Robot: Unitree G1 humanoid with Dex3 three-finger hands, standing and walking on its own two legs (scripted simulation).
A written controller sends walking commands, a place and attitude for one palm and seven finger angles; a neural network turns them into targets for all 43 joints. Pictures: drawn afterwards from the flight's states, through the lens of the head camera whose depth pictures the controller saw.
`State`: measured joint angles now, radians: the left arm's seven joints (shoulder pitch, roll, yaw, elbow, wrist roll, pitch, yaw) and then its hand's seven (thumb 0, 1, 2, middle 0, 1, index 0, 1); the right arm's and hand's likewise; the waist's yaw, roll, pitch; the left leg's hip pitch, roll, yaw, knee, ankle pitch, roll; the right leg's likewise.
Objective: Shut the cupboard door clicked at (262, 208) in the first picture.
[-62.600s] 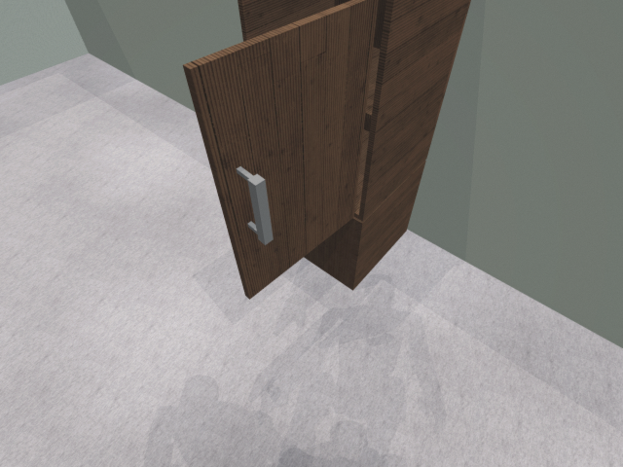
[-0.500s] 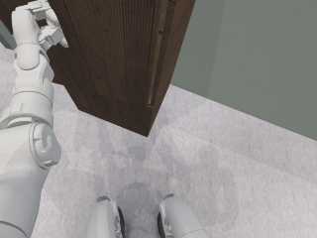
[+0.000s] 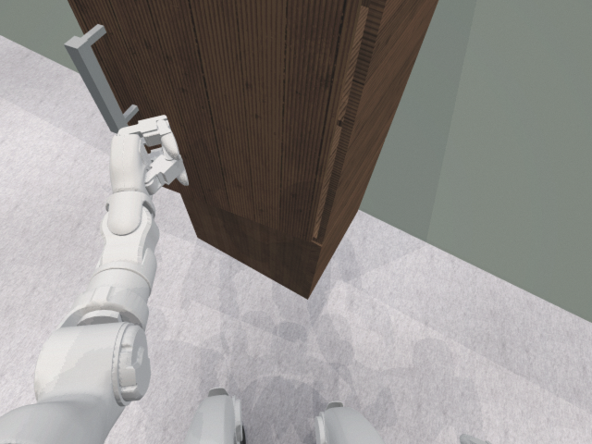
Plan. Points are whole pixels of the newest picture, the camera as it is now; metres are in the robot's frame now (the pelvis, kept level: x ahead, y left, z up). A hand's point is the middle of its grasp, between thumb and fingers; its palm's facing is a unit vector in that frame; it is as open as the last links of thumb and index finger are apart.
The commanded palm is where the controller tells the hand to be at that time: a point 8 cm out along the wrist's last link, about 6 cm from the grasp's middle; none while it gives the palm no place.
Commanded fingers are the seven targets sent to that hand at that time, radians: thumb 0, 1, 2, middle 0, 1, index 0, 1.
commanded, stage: pull the fist back off the door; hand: left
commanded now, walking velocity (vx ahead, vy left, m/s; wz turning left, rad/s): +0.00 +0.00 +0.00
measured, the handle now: (109, 83) +0.64 +0.26 +0.07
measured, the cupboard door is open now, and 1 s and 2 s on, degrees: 8 8 8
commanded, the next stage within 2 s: draw the hand back to the body in 0.02 s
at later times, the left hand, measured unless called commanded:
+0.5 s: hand (128, 174) +0.41 +0.17 +0.13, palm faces +0.08 -1.00 -0.03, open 3.1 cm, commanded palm +0.36 +0.23 +0.13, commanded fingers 0.00 0.90 0.90 -1.30 -1.50 -1.30 -1.50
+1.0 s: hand out of the picture +0.29 +0.25 +0.20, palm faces +0.30 -0.92 -0.26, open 3.7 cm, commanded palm +0.24 +0.29 +0.21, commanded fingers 0.00 0.90 0.90 -0.64 -0.78 -0.64 -0.78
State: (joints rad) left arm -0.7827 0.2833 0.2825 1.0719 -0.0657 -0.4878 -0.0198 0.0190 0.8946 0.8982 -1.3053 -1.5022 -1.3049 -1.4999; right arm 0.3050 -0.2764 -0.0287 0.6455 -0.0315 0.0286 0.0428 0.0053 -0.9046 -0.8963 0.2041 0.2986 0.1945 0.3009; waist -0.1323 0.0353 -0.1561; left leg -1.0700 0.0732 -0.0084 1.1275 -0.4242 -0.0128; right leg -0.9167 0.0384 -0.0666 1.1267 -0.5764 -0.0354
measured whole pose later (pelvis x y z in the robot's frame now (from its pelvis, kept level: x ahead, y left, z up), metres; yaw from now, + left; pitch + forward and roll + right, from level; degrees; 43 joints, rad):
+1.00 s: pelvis +0.02 +0.02 +0.09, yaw +1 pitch -1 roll +0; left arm 0.13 0.30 0.15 0.00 -0.08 -0.06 0.08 0.02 0.89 0.90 -0.91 -1.07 -0.91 -1.06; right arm 0.14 -0.22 0.06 0.54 0.04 -0.01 -0.09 0.01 -0.90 -0.90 0.21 0.30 0.20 0.30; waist 0.04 0.05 -0.04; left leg -0.28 0.01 0.05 0.51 -0.22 0.02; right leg -0.13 -0.01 -0.02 0.49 -0.34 0.00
